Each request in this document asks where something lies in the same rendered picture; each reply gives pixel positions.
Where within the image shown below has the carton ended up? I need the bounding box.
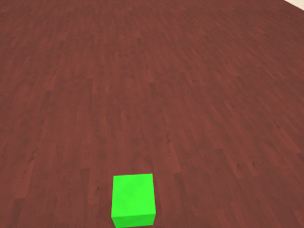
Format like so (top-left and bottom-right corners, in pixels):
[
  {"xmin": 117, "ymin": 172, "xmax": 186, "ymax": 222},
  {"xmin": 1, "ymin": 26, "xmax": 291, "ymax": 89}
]
[{"xmin": 111, "ymin": 174, "xmax": 156, "ymax": 228}]

